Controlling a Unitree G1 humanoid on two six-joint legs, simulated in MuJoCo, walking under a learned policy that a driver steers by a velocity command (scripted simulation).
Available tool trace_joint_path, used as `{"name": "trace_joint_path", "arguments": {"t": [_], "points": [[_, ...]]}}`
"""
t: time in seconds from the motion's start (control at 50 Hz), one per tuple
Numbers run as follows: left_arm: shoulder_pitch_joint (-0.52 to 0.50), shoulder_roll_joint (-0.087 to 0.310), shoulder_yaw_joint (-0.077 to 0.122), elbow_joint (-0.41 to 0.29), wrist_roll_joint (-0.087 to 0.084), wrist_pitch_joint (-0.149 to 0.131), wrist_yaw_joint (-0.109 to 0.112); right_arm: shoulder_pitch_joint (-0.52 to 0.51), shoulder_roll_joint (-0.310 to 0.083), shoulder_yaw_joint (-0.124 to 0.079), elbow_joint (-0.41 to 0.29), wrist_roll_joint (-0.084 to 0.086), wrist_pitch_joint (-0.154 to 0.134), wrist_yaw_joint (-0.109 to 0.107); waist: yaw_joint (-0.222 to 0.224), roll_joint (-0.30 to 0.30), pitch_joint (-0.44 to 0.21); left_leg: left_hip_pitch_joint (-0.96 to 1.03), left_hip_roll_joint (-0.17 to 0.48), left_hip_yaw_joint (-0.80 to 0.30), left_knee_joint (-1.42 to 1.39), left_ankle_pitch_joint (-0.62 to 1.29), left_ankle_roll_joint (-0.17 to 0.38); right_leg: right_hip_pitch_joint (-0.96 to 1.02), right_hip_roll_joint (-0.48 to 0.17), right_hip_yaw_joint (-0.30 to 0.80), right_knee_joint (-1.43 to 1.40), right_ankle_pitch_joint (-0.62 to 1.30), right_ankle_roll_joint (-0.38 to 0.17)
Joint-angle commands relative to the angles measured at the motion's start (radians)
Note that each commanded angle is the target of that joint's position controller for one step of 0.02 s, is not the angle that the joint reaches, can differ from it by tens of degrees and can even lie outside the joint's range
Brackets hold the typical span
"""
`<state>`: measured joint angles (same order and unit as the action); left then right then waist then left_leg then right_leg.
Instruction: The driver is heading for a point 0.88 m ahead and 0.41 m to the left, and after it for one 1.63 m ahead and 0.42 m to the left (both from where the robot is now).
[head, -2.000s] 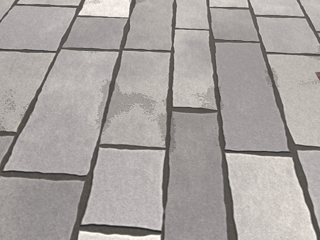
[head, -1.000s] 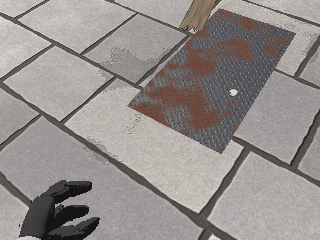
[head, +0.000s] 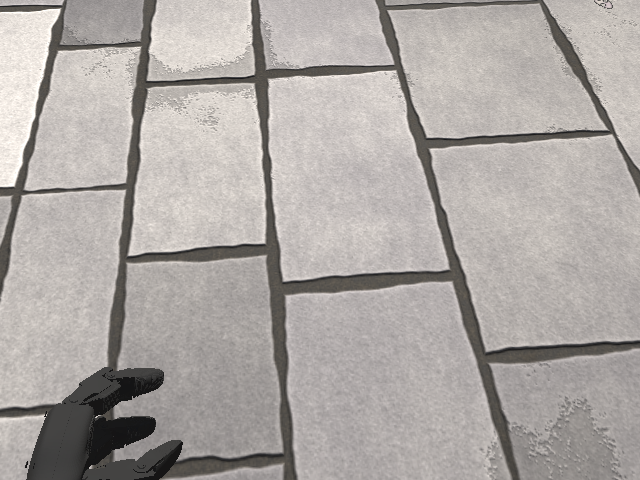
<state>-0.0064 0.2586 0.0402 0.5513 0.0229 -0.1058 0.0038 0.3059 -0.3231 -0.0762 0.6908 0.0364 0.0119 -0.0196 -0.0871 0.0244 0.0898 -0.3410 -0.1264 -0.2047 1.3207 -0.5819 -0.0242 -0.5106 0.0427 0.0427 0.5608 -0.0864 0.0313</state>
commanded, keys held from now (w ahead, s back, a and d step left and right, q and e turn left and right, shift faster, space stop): q+shift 0.66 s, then shift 0.30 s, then w+shift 0.04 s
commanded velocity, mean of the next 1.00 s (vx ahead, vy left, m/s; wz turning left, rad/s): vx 0.09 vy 0.00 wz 0.83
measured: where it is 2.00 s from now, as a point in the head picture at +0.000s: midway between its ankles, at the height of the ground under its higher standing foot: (156, 344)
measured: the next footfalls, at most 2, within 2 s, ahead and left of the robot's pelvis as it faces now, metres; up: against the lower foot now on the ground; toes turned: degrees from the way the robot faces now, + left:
left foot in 0.36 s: +0.18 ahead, +0.13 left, +0.00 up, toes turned +25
right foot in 0.76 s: +0.32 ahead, -0.05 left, +0.00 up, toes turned +49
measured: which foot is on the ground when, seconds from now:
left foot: up 0.00-0.34, down 0.36-0.76, up 0.78-1.00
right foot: down 0.00-0.36, up 0.38-0.74, down 0.76-1.00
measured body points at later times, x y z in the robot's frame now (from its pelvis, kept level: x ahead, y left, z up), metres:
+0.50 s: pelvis +0.13 +0.01 +0.02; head +0.17 +0.06 +0.47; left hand +0.17 +0.35 -0.08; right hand +0.42 -0.17 -0.04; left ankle +0.14 +0.11 -0.71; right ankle +0.18 -0.15 -0.63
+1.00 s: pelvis +0.19 -0.01 +0.03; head +0.22 +0.00 +0.48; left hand +0.07 +0.27 -0.07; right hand +0.51 -0.07 -0.07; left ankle +0.06 +0.07 -0.66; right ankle +0.29 -0.08 -0.71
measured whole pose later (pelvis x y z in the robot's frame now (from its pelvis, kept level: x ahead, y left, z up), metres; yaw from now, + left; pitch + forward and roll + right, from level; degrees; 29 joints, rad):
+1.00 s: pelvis +0.19 -0.01 +0.03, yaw +48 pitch +1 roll +0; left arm 0.17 0.26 0.05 0.74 0.00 0.02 0.02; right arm 0.17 -0.32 -0.07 0.61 0.01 0.05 -0.03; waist 0.03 0.03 0.05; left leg -0.41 -0.04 -0.11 0.93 -0.46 -0.08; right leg -0.27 -0.01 0.02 0.46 -0.21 -0.01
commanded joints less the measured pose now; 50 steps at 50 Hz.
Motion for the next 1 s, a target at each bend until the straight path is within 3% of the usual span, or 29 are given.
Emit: {"name": "trace_joint_path", "arguments": {"t": [0.02,0.06,0.1,0.16,0.24,0.3,0.34,0.36,0.38,0.4,0.42,0.44,0.46,0.48,0.52,0.56,0.6,0.66,0.72,0.74,0.76,0.78,0.8,0.82,0.86,0.88,0.96,0.98,1.0], "points": [[0.119,0.081,0.027,-0.05,-0.001,0.039,0.025,-0.025,-0.154,-0.033,-0.127,-0.012,0.02,-0.002,0.107,-0.072,-0.259,-0.381,0.16,0.098,0.176,0.129,-0.066,0.549,-0.355,0.333,-0.172,0.229,-0.238],[0.098,0.099,0.036,0.004,-0.001,0.041,0.026,-0.025,-0.088,-0.022,-0.148,-0.008,0.033,0.001,0.064,-0.099,-0.152,-0.303,0.207,0.122,0.018,0.122,-0.055,0.354,-0.298,0.177,-0.225,0.328,-0.224],[0.098,0.126,0.05,0.05,-0.003,0.035,0.02,-0.046,-0.033,-0.006,-0.163,-0.01,0.031,-0.003,0.065,-0.128,-0.149,-0.293,0.223,0.153,-0.109,0.133,-0.059,0.337,-0.316,0.101,-0.267,0.441,-0.25],[0.07,0.176,0.069,0.077,-0.011,0.044,0.021,-0.065,-0.06,-0.011,-0.16,-0.012,0.037,0.007,0.062,-0.103,-0.216,-0.236,0.252,0.152,-0.258,0.297,-0.043,0.374,-0.364,0.031,-0.286,0.398,-0.267],[0.023,0.208,0.077,0.095,-0.031,0.058,0.011,-0.135,-0.09,-0.022,-0.168,-0.012,0.057,0.032,0.07,-0.122,-0.165,-0.098,0.235,0.209,-0.467,0.426,-0.004,0.314,-0.335,-0.123,-0.301,0.183,-0.216],[0.053,0.235,0.089,0.114,-0.045,0.064,-0.005,-0.196,-0.114,-0.035,-0.194,-0.013,0.072,0.05,0.089,-0.125,-0.135,-0.072,0.213,0.256,-0.595,0.361,0.029,0.382,-0.358,-0.16,-0.246,0.169,-0.187],[0.064,0.23,0.091,0.125,-0.061,0.074,-0.011,-0.172,-0.12,-0.048,-0.191,-0.014,0.072,0.055,0.067,-0.106,-0.14,0.004,0.174,0.293,-0.74,0.389,0.066,0.41,-0.348,-0.208,-0.126,0.203,-0.139],[0.104,0.206,0.087,0.142,-0.062,0.078,-0.015,-0.101,-0.151,-0.067,-0.171,-0.019,0.068,0.044,0.041,-0.051,-0.167,0.131,0.144,0.273,-0.821,0.478,0.105,0.363,-0.301,-0.251,0.022,0.213,-0.09],[0.134,0.181,0.079,0.128,-0.036,0.079,-0.017,0.001,-0.288,-0.109,-0.163,-0.019,0.062,0.02,0.018,0.188,-0.183,0.345,0.296,-0.023,-0.906,0.942,0.205,0.121,-0.192,-0.303,0.334,-0.089,-0.001],[0.119,0.13,0.055,0.058,0.001,0.076,-0.013,-0.038,-0.366,-0.113,-0.195,-0.051,0.045,0.016,0.072,0.348,-0.289,0.477,0.481,-0.418,-0.918,0.951,0.43,-0.186,-0.041,-0.156,0.591,-0.595,0.056],[0.051,0.181,0.065,0.07,0.0,0.078,-0.009,-0.053,-0.282,-0.093,-0.209,-0.051,0.015,0.031,0.014,0.151,-0.323,0.442,0.471,-0.373,-0.949,0.881,0.419,-0.218,-0.057,0.011,0.677,-0.565,0.043],[0.025,0.184,0.066,0.063,-0.022,0.078,-0.005,-0.068,-0.256,-0.082,-0.198,-0.043,-0.003,0.031,0.036,0.103,-0.276,0.38,0.427,-0.293,-0.96,0.797,0.365,-0.218,-0.063,0.035,0.659,-0.477,0.015],[0.044,0.176,0.066,0.083,-0.018,0.077,0.007,-0.108,-0.229,-0.078,-0.194,-0.022,-0.006,0.023,0.068,0.039,-0.231,0.324,0.369,-0.231,-0.96,0.706,0.307,-0.208,-0.079,0.045,0.597,-0.402,0.01],[0.049,0.187,0.069,0.086,-0.007,0.079,0.016,-0.162,-0.206,-0.069,-0.205,-0.011,0.002,0.012,0.09,0.051,-0.205,0.256,0.342,-0.195,-0.959,0.683,0.277,-0.178,-0.082,0.048,0.532,-0.348,0.014],[0.063,0.173,0.066,0.095,-0.008,0.082,0.012,-0.207,-0.191,-0.061,-0.226,-0.029,0.015,-0.006,0.117,0.084,-0.221,0.164,0.289,-0.162,-0.95,0.736,0.266,-0.077,-0.041,0.039,0.48,-0.284,0.035],[0.069,0.142,0.055,0.104,-0.017,0.083,0.009,-0.196,-0.193,-0.066,-0.224,-0.028,0.02,-0.014,0.112,0.078,-0.244,0.152,0.265,-0.171,-0.93,0.747,0.26,-0.029,-0.006,0.043,0.359,-0.264,0.052],[0.057,0.121,0.045,0.103,-0.022,0.085,0.002,-0.19,-0.198,-0.071,-0.222,-0.02,0.026,-0.019,0.102,0.088,-0.257,0.138,0.251,-0.208,-0.911,0.694,0.247,0.021,0.017,0.058,0.254,-0.239,0.055],[0.06,0.133,0.048,0.103,-0.027,0.086,-0.008,-0.194,-0.199,-0.074,-0.226,-0.02,0.035,-0.016,0.09,0.136,-0.255,0.107,0.238,-0.284,-0.9,0.61,0.229,0.094,0.036,0.075,0.145,-0.217,0.045],[0.129,0.147,0.058,0.123,-0.025,0.081,-0.018,-0.216,-0.161,-0.058,-0.226,-0.018,0.038,-0.012,0.109,0.172,-0.259,0.085,0.219,-0.298,-0.833,0.591,0.187,0.22,0.005,0.052,-0.028,-0.131,0.016],[0.147,0.152,0.063,0.129,-0.018,0.08,-0.018,-0.204,-0.137,-0.049,-0.219,-0.015,0.04,-0.013,0.115,0.155,-0.247,0.046,0.185,-0.277,-0.791,0.515,0.153,0.296,-0.027,0.048,-0.127,-0.039,-0.007],[0.136,0.205,0.073,0.114,0.0,0.084,-0.013,-0.139,-0.08,-0.031,-0.208,-0.025,0.042,-0.013,0.08,-0.014,-0.246,-0.037,0.092,-0.179,-0.618,0.24,0.1,0.372,-0.208,0.224,-0.209,-0.005,-0.07],[0.11,0.278,0.085,0.112,0.031,0.091,-0.009,-0.115,-0.088,-0.032,-0.235,-0.023,0.034,-0.013,0.033,-0.311,-0.163,-0.22,-0.061,-0.011,-0.42,-0.064,0.043,0.34,-0.39,0.508,-0.297,0.103,-0.247],[0.073,0.237,0.076,0.086,0.029,0.085,-0.005,-0.088,-0.174,-0.055,-0.211,-0.038,0.02,-0.013,0.036,-0.274,-0.147,-0.246,0.017,-0.021,-0.199,-0.048,0.005,0.294,-0.452,0.584,-0.306,0.064,-0.332],[0.043,0.182,0.061,0.073,0.015,0.085,0.004,-0.1,-0.215,-0.07,-0.179,-0.029,0.021,-0.012,0.042,-0.179,-0.128,-0.231,0.035,-0.016,-0.125,0.03,-0.006,0.265,-0.392,0.454,-0.279,0.025,-0.3],[0.032,0.148,0.048,0.078,-0.02,0.093,0.014,-0.109,-0.155,-0.055,-0.155,-0.034,0.035,-0.018,0.057,-0.124,-0.104,-0.241,0.037,0.005,-0.073,0.12,-0.038,0.286,-0.292,0.316,-0.252,0.0,-0.24],[0.051,0.144,0.042,0.086,-0.023,0.097,0.02,-0.115,-0.119,-0.042,-0.154,-0.031,0.036,-0.014,0.066,-0.12,-0.101,-0.236,0.037,0.018,-0.078,0.136,-0.048,0.298,-0.271,0.273,-0.248,0.05,-0.239],[0.126,0.147,0.041,0.117,-0.016,0.111,0.022,-0.177,-0.048,-0.005,-0.168,-0.028,0.023,-0.01,0.113,-0.185,-0.153,-0.156,0.085,0.097,-0.381,0.122,-0.065,0.414,-0.241,0.179,-0.218,0.146,-0.241],[0.15,0.148,0.041,0.126,-0.018,0.113,0.02,-0.167,-0.026,0.008,-0.162,-0.028,0.022,-0.005,0.121,-0.199,-0.194,-0.078,0.104,0.133,-0.492,0.117,-0.058,0.405,-0.233,0.166,-0.246,-0.051,-0.234],[0.187,0.191,0.054,0.137,-0.032,0.117,0.015,-0.16,-0.03,0.011,-0.157,-0.021,0.02,0.002,0.138,-0.248,-0.188,-0.028,0.089,0.195,-0.556,0.083,-0.05,0.372,-0.234,0.184,-0.288,-0.251,-0.237]]}}
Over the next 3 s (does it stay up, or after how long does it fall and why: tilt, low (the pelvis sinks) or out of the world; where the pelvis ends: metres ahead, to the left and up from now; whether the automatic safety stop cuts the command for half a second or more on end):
stays up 1.11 0.51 0.03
